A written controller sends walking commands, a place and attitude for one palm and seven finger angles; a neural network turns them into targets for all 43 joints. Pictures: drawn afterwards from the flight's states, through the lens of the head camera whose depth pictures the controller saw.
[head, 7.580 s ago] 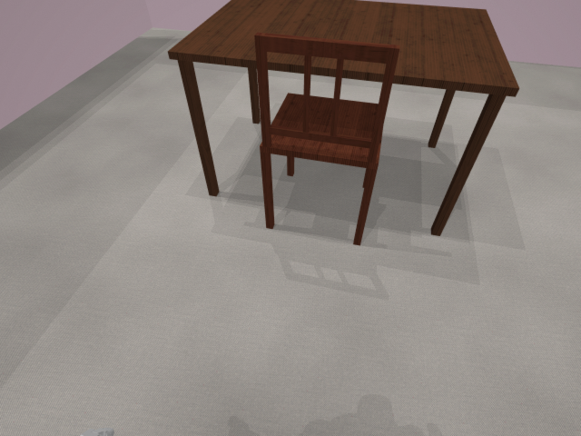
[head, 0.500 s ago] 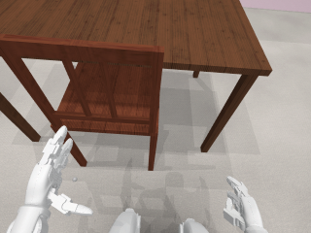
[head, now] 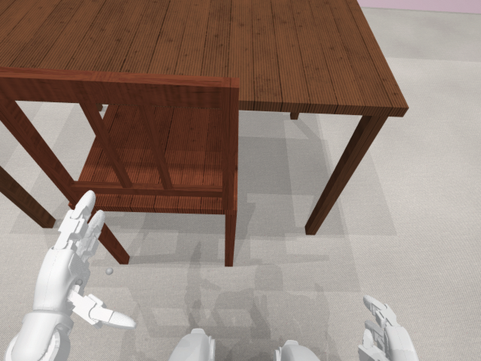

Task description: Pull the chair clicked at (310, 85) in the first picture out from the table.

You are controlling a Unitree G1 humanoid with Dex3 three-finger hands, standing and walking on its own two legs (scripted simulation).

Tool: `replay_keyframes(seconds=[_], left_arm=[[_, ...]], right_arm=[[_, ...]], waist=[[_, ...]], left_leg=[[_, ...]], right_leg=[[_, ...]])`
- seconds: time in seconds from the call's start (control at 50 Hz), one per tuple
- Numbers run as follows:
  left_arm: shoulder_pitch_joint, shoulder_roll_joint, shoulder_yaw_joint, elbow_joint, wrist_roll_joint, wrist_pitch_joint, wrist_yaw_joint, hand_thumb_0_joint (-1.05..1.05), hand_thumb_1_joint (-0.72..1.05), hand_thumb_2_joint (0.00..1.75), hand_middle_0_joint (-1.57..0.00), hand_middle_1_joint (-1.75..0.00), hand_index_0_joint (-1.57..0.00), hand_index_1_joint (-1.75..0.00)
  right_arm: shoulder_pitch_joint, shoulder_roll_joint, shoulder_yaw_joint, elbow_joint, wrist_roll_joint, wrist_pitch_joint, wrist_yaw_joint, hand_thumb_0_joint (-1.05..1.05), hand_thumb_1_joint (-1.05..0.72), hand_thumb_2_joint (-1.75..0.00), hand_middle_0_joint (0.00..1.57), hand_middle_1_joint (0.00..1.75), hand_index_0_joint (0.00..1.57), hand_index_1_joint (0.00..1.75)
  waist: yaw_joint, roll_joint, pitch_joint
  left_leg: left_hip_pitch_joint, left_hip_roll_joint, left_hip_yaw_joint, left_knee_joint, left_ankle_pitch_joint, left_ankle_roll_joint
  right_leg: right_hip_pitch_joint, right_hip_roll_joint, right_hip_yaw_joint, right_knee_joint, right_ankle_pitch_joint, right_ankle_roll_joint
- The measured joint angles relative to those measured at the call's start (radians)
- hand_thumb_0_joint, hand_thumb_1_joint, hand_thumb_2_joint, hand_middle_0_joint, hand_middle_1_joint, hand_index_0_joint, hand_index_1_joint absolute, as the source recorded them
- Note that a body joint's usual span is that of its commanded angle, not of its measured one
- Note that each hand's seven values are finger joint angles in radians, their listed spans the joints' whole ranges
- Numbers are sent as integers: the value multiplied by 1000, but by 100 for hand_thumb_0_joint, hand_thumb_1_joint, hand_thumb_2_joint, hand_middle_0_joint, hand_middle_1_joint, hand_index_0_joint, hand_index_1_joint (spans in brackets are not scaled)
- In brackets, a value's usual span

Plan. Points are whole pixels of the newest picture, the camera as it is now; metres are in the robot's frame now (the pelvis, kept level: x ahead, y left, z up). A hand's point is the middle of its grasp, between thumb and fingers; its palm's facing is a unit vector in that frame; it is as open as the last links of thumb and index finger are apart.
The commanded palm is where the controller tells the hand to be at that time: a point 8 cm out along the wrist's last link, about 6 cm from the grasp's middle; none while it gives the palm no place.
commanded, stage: raise the hand toward the chair's back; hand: left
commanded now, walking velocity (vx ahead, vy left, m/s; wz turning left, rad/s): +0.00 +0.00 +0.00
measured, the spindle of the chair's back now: (109, 149) +0.51 +0.29 -0.01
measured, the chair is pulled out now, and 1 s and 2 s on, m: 0.00 0.00 0.00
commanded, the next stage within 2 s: aim the fingers beside a spindle in 0.24 s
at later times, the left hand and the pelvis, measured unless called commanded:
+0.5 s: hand (123, 268) +0.25 +0.19 +0.04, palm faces +0.04 -1.00 -0.06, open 16.9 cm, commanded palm +0.23 +0.24 +0.04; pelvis +0.00 -0.02 -0.01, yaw +1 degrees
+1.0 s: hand (135, 244) +0.29 +0.19 +0.01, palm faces +0.01 -1.00 -0.05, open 16.9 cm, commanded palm +0.28 +0.24 +0.02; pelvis -0.01 -0.02 -0.02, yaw +0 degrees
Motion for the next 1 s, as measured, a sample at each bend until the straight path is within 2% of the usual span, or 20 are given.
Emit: replay_keyframes(seconds=[0.16, 0.4, 0.64, 0.82, 1.0], left_arm=[[2, -6, -4, 6, -1, -24, 6, -1, -50, 30, -6, -8, -6, -8], [-13, -11, -4, 35, -8, -25, -13, -1, -50, 30, -6, -8, -6, -8], [-114, -3, 13, 123, -10, -40, -34, -1, -50, 30, -6, -8, -6, -8], [-184, 10, 36, 192, -8, -44, -27, -1, -50, 30, -6, -8, -6, -8], [-256, 12, 31, 248, 1, -52, -22, -1, -50, 30, -6, -8, -6, -8]], right_arm=[[-15, 5, 0, 1, 0, 2, 0, 1, -91, -90, 20, 30, 20, 30], [-32, 10, 7, 2, 3, 4, -5, 1, -91, -90, 20, 30, 20, 30], [-34, -4, 2, 22, 2, 1, -7, 1, -91, -90, 20, 30, 20, 30], [-22, -6, 1, 30, 1, 15, -3, 1, -91, -90, 20, 30, 20, 30], [-18, -11, 2, 38, -2, 26, 1, 1, -91, -90, 20, 30, 20, 30]], waist=[[2, 2, 0], [10, 8, -3], [5, 6, -4], [-7, 0, -4], [-11, 0, -6]], left_leg=[[-3, 4, -7, 3, -1, -12], [-2, 8, -18, 6, -2, -27], [-40, 13, -19, 35, -10, -34], [-67, 16, -11, 48, -12, -33], [-104, 14, -7, 68, -15, -26]], right_leg=[[-6, 4, -6, 11, -7, -12], [-7, 9, -15, 24, -18, -27], [-50, 13, -16, 61, -30, -35], [-82, 14, -7, 77, -30, -34], [-118, 12, -2, 96, -31, -28]])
